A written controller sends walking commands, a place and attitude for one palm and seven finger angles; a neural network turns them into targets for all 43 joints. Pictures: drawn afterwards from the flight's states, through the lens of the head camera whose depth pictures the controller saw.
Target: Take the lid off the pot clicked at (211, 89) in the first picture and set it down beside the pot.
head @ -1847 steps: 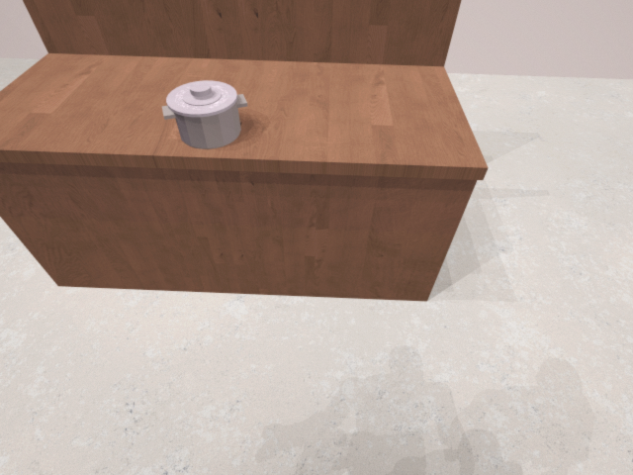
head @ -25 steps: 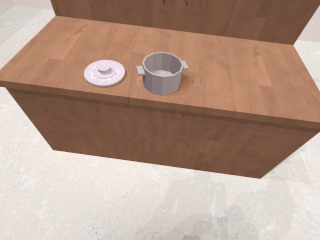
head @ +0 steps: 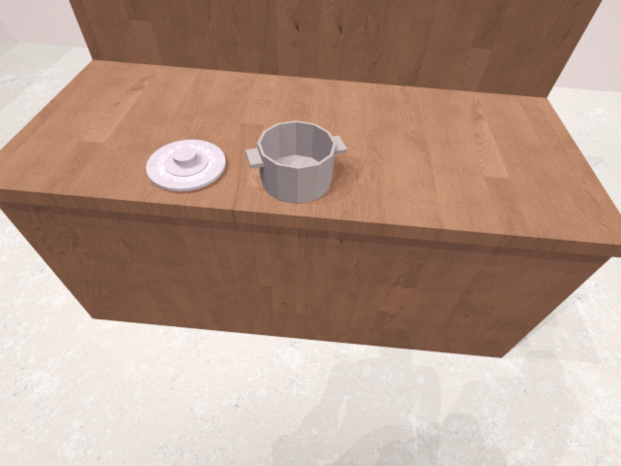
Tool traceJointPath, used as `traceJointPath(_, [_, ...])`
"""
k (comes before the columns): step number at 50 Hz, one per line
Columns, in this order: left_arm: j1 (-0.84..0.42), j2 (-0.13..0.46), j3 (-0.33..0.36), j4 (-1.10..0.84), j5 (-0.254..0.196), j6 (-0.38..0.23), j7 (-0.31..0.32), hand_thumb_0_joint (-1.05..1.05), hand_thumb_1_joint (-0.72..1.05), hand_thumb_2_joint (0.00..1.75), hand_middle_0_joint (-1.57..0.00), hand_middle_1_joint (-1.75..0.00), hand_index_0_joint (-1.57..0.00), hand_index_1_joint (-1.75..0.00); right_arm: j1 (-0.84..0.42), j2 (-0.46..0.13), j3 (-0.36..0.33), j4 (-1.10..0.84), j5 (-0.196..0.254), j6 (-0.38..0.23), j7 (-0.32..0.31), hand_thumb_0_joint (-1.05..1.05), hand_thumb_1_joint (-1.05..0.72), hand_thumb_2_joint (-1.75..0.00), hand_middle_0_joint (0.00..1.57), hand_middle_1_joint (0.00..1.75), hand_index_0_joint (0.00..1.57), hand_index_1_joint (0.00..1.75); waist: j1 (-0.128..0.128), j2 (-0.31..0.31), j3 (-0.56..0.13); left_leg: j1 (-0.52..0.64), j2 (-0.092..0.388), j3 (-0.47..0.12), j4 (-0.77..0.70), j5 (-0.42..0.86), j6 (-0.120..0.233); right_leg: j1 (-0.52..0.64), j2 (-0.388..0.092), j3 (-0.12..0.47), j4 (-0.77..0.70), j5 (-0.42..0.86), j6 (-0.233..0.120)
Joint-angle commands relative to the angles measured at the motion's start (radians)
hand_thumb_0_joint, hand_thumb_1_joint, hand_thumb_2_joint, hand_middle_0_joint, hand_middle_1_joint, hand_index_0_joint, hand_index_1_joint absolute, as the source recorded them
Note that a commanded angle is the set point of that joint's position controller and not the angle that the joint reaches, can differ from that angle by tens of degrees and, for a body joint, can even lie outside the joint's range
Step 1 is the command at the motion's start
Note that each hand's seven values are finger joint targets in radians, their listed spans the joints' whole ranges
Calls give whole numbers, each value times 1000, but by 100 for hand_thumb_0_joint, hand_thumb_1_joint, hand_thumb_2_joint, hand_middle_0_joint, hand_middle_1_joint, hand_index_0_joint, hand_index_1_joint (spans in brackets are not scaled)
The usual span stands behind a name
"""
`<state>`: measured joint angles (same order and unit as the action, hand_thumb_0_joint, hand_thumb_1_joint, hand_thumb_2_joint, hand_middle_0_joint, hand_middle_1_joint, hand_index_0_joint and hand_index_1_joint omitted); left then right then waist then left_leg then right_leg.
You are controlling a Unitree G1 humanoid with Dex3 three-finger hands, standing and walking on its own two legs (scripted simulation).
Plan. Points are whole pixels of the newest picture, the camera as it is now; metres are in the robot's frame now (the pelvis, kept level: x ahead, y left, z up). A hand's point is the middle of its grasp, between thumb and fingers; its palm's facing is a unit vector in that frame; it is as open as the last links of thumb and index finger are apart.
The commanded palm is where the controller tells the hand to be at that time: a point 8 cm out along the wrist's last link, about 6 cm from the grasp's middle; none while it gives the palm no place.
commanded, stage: let the arm hang, fingers relaxed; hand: left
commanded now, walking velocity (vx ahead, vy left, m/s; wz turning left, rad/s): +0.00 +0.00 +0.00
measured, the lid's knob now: (184, 156) +0.74 +0.32 -0.07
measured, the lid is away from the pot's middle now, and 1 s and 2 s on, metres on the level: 0.26 0.26 0.26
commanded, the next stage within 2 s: look to check the result in 0.42 s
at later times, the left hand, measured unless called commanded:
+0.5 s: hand out of the picture -0.01 +0.14 -0.18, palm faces +0.04 -0.99 -0.14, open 7.3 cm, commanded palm none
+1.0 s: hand out of the picture +0.00 +0.14 -0.18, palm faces +0.04 -0.99 -0.15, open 7.3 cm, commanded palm none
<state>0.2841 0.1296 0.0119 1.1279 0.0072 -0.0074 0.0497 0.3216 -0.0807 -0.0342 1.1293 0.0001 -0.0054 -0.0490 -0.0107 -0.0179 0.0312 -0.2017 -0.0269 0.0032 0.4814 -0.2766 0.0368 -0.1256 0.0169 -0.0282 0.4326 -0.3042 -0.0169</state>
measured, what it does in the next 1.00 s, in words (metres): stands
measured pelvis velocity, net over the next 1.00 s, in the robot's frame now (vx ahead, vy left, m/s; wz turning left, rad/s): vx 0.02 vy -0.01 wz -0.01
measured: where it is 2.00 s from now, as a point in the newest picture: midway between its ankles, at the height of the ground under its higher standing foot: outside the picture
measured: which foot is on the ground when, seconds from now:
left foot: down 0.00-1.00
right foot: down 0.00-1.00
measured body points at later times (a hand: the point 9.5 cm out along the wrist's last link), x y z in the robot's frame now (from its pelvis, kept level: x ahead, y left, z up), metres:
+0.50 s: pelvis +0.01 -0.01 +0.00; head +0.03 +0.01 +0.45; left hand -0.01 +0.19 -0.17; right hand -0.02 -0.21 -0.16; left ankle -0.01 +0.10 -0.74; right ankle -0.05 -0.11 -0.74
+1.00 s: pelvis +0.02 -0.01 +0.00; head +0.04 +0.00 +0.45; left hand +0.00 +0.19 -0.17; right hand -0.02 -0.21 -0.16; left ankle -0.01 +0.10 -0.74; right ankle -0.05 -0.11 -0.74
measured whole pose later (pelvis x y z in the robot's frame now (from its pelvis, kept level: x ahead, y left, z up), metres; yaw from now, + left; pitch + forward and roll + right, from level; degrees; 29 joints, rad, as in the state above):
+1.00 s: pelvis +0.02 -0.01 +0.00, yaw -1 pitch +0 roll +0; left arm 0.31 0.10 0.01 1.14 0.00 -0.01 0.05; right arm 0.32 -0.07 -0.03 1.15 0.00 -0.01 -0.06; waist -0.01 -0.02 0.04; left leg -0.16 -0.02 0.01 0.46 -0.30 0.02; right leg -0.09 0.03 -0.02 0.42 -0.32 -0.03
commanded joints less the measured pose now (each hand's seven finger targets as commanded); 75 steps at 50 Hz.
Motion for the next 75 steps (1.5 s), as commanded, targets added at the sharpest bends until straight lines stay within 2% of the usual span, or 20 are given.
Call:
traceJointPath(1, [97, 51, 9, -18, -2, -8, 7, 0, 90, 90, -20, -30, -20, -30, 83, -82, -14, -19, -4, -13, -6, 0, -90, -90, 20, 30, 20, 30, 5, 20, 35, 3, 109, -83, -65, 253, 28, -32, -104, 70, -59, 247, -35])
traceJointPath(7, [102, 47, 10, -16, -3, -9, 7, 0, 90, 90, -20, -30, -20, -30, 80, -82, -13, -15, -3, -13, -8, 0, -90, -90, 20, 30, 20, 30, 4, 28, 37, 17, 111, -82, -64, 265, 27, -32, -101, 73, -61, 254, -35])
traceJointPath(8, [105, 45, 9, -17, -1, -7, 8, 0, 90, 90, -20, -30, -20, -30, 78, -76, -14, -15, -2, -11, -8, 0, -90, -90, 20, 30, 20, 30, 5, 25, 60, 9, 112, -82, -65, 251, 27, -47, -99, 70, -62, 241, -35])
traceJointPath(12, [113, 42, 9, -11, -3, -10, 8, 0, 90, 90, -20, -30, -20, -30, 80, -82, -13, -12, -2, -15, -10, 0, -90, -90, 20, 30, 20, 30, 4, 17, 19, 40, 114, -76, -59, 291, 28, -26, -101, 74, -61, 276, -34])
traceJointPath(17, [117, 37, 9, -9, -3, -11, 9, 0, 90, 90, -20, -30, -20, -30, 80, -80, -13, -9, -1, -15, -12, 0, -90, -90, 20, 30, 20, 30, 4, 23, 30, 47, 114, -71, -54, 315, 26, -28, -100, 73, -59, 300, -33])
traceJointPath(23, [116, 36, 8, -11, -2, -9, 10, 0, 90, 90, -20, -30, -20, -30, 83, -77, -13, -6, -1, -12, -11, 0, -90, -90, 20, 30, 20, 30, 3, 20, 58, 30, 116, -71, -65, 268, 25, -41, -95, 74, -66, 258, -32])
traceJointPath(27, [117, 35, 11, -11, -3, -11, 10, 0, 90, 90, -20, -30, -20, -30, 87, -78, -13, -4, -1, -16, -13, 0, -90, -90, 20, 30, 20, 30, 3, 15, 32, 44, 115, -71, -61, 304, 25, -21, -97, 74, -62, 290, -32])
traceJointPath(33, [120, 36, 10, -13, -2, -9, 11, 0, 90, 90, -20, -30, -20, -30, 90, -70, -12, -1, 0, -13, -12, 0, -90, -90, 20, 30, 20, 30, 5, 16, 62, 28, 113, -71, -67, 278, 25, -32, -98, 73, -67, 272, -31])
traceJointPath(37, [122, 34, 10, -11, -5, -11, 10, 0, 90, 90, -20, -30, -20, -30, 89, -74, -11, 1, -2, -15, -13, 0, -90, -90, 20, 30, 20, 30, 6, 20, 41, 47, 115, -68, -65, 297, 25, -26, -98, 74, -65, 286, -31])
traceJointPath(38, [115, 35, 11, -13, -3, -10, 11, 0, 90, 90, -20, -30, -20, -30, 92, -70, -12, 1, -1, -13, -13, 0, -90, -90, 20, 30, 20, 30, 3, 21, 56, 37, 115, -72, -67, 292, 26, -33, -95, 76, -63, 279, -32])
traceJointPath(42, [119, 31, 13, -12, -4, -12, 11, 0, 90, 90, -20, -30, -20, -30, 95, -74, -12, 2, -2, -17, -16, 0, -90, -90, 20, 30, 20, 30, 4, 20, 25, 62, 118, -69, -63, 341, 26, -17, -97, 70, -56, 313, -31])
traceJointPath(43, [115, 33, 12, -14, -4, -10, 11, 0, 90, 90, -20, -30, -20, -30, 93, -68, -12, 4, 0, -15, -15, 0, -90, -90, 20, 30, 20, 30, 4, 21, 53, 46, 117, -70, -67, 316, 26, -31, -95, 69, -59, 291, -30])
traceJointPath(45, [118, 30, 11, -13, -4, -8, 10, 0, 90, 90, -20, -30, -20, -30, 91, -69, -10, 4, -2, -14, -15, 0, -90, -90, 20, 30, 20, 30, 6, 29, 65, 40, 117, -74, -77, 287, 27, -38, -93, 72, -66, 262, -30])
traceJointPath(47, [120, 31, 13, -9, -4, -11, 10, 0, 90, 90, -20, -30, -20, -30, 93, -70, -11, 4, -2, -16, -14, 0, -90, -90, 20, 30, 20, 30, 5, 20, 41, 51, 116, -72, -73, 302, 27, -24, -96, 73, -65, 279, -30])
traceJointPath(52, [125, 30, 12, -10, -5, -12, 10, 0, 90, 90, -20, -30, -20, -30, 91, -71, -10, 5, -1, -15, -14, 0, -90, -90, 20, 30, 20, 30, 4, 19, 47, 51, 113, -65, -69, 295, 23, -25, -98, 77, -69, 296, -29])
traceJointPath(53, [122, 31, 11, -11, -3, -11, 11, 0, 90, 90, -20, -30, -20, -30, 91, -65, -10, 6, 0, -13, -14, 0, -90, -90, 20, 30, 20, 30, 3, 22, 68, 37, 112, -67, -74, 267, 22, -38, -96, 78, -73, 271, -30])
traceJointPath(59, [126, 30, 12, -10, -4, -13, 11, 0, 90, 90, -20, -30, -20, -30, 95, -67, -9, 9, -1, -16, -15, 0, -90, -90, 20, 30, 20, 30, 3, 21, 39, 56, 115, -67, -72, 295, 24, -25, -96, 79, -68, 289, -30])
traceJointPath(63, [128, 31, 12, -9, -3, -13, 12, 0, 90, 90, -20, -30, -20, -30, 96, -65, -9, 9, 0, -15, -15, 0, -90, -90, 20, 30, 20, 30, 3, 24, 60, 42, 113, -64, -71, 290, 22, -31, -97, 76, -71, 290, -29])
traceJointPath(67, [131, 27, 13, -6, -5, -13, 12, 0, 90, 90, -20, -30, -20, -30, 93, -67, -9, 9, -1, -16, -15, 0, -90, -90, 20, 30, 20, 30, 4, 21, 45, 56, 113, -67, -72, 298, 23, -25, -98, 79, -71, 297, -29])
traceJointPath(75, [131, 26, 12, -8, -4, -14, 12, 0, 90, 90, -20, -30, -20, -30, 99, -64, -8, 12, 0, -14, -15, 0, -90, -90, 20, 30, 20, 30, 3, 14, 59, 43, 113, -66, -75, 280, 21, -29, -97, 80, -74, 289, -29])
